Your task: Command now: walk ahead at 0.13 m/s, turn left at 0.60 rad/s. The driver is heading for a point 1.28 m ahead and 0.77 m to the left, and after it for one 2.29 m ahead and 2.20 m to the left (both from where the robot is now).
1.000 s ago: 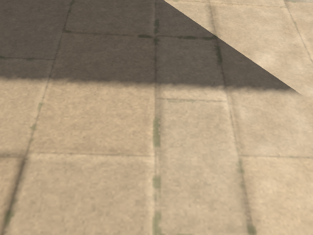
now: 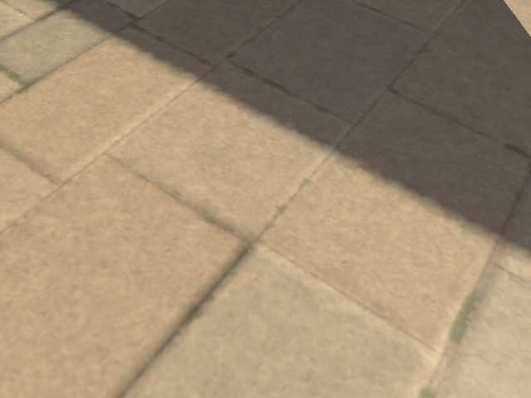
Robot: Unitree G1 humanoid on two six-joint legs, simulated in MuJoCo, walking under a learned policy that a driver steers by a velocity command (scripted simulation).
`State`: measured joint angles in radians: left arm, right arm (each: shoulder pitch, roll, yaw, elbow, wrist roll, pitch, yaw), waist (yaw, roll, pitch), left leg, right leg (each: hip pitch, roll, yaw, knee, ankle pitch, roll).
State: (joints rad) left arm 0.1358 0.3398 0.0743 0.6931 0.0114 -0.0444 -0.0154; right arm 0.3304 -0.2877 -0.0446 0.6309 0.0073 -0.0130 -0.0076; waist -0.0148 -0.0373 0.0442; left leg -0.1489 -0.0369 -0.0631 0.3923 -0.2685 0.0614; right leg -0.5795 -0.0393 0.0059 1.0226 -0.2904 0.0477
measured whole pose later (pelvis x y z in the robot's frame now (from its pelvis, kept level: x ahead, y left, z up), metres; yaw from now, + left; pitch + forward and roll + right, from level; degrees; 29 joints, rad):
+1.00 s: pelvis +0.14 +0.02 -0.02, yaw +22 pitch +0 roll +0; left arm 0.21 0.28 0.03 0.82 -0.01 -0.02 0.00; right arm 0.19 -0.25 -0.02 0.71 0.01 0.01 -0.01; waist 0.01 0.02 0.00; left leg -0.25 -0.03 -0.05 0.59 -0.36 0.04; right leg -0.19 -0.01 -0.05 0.54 -0.34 -0.01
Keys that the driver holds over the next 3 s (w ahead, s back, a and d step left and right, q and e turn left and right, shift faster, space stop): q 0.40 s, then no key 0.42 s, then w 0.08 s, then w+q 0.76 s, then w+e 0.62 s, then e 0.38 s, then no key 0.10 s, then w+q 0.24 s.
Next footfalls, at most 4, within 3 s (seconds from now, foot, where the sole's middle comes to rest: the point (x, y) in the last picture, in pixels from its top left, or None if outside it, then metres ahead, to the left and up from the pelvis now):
0.26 right None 0.24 -0.10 -0.78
0.66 left None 0.12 0.13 -0.78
0.96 right None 0.18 -0.09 -0.78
1.36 left None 0.33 0.30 -0.78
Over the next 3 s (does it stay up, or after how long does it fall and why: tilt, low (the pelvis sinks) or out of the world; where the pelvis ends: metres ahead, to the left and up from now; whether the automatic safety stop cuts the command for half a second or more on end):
stays up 0.85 0.52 0.00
